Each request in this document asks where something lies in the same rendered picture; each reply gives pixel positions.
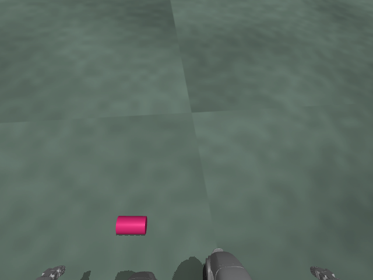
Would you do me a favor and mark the right robot hand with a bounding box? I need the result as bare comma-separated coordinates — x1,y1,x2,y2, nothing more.
310,267,340,280

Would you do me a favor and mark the left robot hand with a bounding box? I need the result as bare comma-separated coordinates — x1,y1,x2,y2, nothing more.
36,265,65,280

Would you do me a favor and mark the can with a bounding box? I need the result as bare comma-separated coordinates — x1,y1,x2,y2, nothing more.
116,216,147,235

